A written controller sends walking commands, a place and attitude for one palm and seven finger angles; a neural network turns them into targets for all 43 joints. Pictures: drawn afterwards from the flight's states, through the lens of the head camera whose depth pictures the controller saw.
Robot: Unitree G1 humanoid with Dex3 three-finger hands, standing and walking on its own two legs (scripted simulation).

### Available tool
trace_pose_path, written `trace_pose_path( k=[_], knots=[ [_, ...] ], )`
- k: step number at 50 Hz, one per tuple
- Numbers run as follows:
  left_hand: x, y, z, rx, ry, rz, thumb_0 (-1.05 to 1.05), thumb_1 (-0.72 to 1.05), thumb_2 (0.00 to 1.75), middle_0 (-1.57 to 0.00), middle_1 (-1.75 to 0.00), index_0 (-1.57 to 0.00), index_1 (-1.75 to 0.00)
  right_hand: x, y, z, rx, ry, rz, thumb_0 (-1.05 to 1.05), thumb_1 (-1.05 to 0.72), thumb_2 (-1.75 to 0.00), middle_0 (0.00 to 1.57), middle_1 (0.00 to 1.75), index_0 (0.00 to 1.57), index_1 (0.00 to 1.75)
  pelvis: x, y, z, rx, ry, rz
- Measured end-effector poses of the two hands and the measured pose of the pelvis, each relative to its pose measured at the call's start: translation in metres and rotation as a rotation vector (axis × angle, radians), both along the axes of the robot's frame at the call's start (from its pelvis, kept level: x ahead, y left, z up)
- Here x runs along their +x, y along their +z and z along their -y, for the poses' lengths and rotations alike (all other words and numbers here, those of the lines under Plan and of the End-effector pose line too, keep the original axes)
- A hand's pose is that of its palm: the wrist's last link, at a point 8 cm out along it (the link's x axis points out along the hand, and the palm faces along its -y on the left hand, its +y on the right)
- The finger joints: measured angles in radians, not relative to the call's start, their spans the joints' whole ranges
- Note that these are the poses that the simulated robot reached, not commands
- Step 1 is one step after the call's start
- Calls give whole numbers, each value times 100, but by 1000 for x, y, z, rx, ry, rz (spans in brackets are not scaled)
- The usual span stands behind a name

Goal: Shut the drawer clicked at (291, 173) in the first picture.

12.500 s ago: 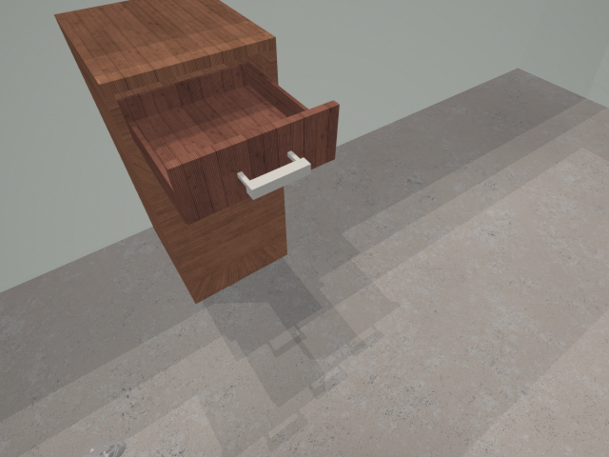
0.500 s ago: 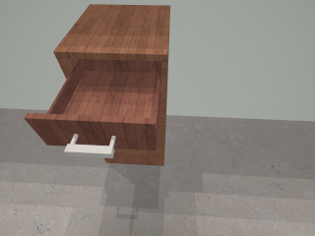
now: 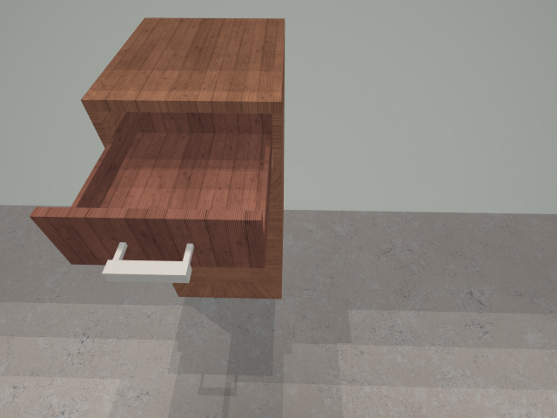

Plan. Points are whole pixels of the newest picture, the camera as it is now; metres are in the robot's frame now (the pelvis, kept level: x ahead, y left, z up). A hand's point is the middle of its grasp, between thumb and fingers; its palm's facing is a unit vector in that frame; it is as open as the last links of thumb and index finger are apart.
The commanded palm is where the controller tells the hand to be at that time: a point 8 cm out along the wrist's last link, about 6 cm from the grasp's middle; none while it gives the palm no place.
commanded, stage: look again from close up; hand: left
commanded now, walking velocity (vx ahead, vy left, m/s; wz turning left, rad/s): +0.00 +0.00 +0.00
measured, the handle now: (152, 260) +0.36 +0.22 +0.00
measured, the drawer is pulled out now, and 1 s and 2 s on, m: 0.28 0.28 0.28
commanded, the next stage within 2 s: raise the hand and make a fist in 0.34 s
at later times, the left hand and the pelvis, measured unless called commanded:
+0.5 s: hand out of the picture +0.07 +0.19 -0.15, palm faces +0.12 -0.97 -0.20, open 7.3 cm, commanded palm +0.11 +0.23 -0.06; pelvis +0.02 +0.01 +0.00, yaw -1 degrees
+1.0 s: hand out of the picture +0.13 +0.20 +0.00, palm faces +0.17 -0.98 -0.07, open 5.3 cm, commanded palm +0.12 +0.25 +0.00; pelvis -0.02 -0.02 -0.07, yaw +3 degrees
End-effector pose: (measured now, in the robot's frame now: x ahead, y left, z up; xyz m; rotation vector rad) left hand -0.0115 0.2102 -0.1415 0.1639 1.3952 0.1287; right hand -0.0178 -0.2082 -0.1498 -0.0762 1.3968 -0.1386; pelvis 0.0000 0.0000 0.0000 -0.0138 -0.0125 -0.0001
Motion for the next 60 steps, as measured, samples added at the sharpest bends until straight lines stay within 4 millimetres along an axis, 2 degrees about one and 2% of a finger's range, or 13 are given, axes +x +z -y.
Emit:
trace_pose_path(
  k=[12, 23, 25, 31, 34, 36, 39, 42, 44, 48, 53, 57, 60],
  knots=[
    [45, 5, -27, 39, -9, 95, 0, 91, 90, -20, -29, -20, -30, 19, 2, -5, -15, 26, 18, 1, -92, -90, 20, 30, 20, 29, 13, 1, -9, 19, -9, 6],
    [45, 0, -24, 15, -8, 62, 0, 91, 90, -20, -29, -20, -30, 43, 10, 5, -59, 39, 40, 0, -91, -90, 20, 30, 20, 29, 21, 3, -11, 14, -13, 2],
    [68, 19, -31, 25, 82, 217, 2, 92, 90, -21, -30, -21, -30, 56, 18, 10, -88, 38, 139, 1, -92, -90, 20, 30, 20, 29, 20, 2, -11, 16, -14, -3],
    [176, 138, -35, 82, 55, 976, 2, 93, 90, -25, -35, -25, -35, 128, 40, 26, -138, 72, 560, 1, -91, -90, 20, 30, 20, 29, 12, -5, -12, 24, 26, -33],
    [200, 170, -23, 2, -21, 1249, 2, 92, 90, -29, -39, -29, -39, 164, 54, 33, -145, 88, 718, 1, -91, -90, 20, 30, 20, 29, 5, -15, -8, 22, 15, -86],
    [199, 169, -12, -84, -78, 1357, 1, 92, 90, -32, -43, -32, -43, 184, 63, 37, -150, 108, 797, 1, -91, -90, 20, 30, 20, 29, -1, -24, -2, 25, 5, -120],
    [177, 141, -4, -185, -139, 1359, 0, 91, 90, -37, -48, -37, -49, 207, 74, 43, -166, 160, 883, 1, -91, -90, 20, 30, 20, 30, -10, -39, 6, 24, 4, -150],
    [144, 107, -11, -196, -106, 1240, 1, 90, 90, -43, -55, -43, -55, 223, 78, 47, -190, 203, 929, 1, -91, -90, 20, 30, 20, 30, -15, -52, 13, 17, 12, -170],
    [123, 98, -22, -147, -50, 1202, 1, 90, 90, -48, -59, -47, -59, 229, 77, 46, -199, 220, 943, 1, -91, -90, 20, 30, 20, 30, -17, -58, 16, 7, 21, -175],
    [106, 121, -42, -1, -6, 1330, 2, 90, 90, -56, -67, -55, -68, 228, 61, 38, -183, 251, 930, 1, -91, -90, 20, 30, 20, 30, -20, -67, 20, -21, 43, -176],
    [138, 159, -31, -46, -160, 1532, 2, 90, 90, -65, -78, -65, -78, 204, 30, 20, -107, 243, 865, 1, -91, -90, 20, 30, 20, 30, -28, -71, 19, -42, 55, -165],
    [172, 153, -16, -204, -265, 1377, 2, 90, 90, -73, -87, -73, -87, 171, 19, 14, -69, 153, 787, 1, -90, -90, 21, 30, 20, 30, -28, -63, 16, -28, 38, -159],
    [179, 150, -18, -228, -215, 1255, 2, 90, 90, -79, -93, -79, -93, 149, 20, 18, -79, 71, 739, 1, -90, -90, 21, 30, 20, 30, -23, -53, 11, -11, 17, -153]
  ],
)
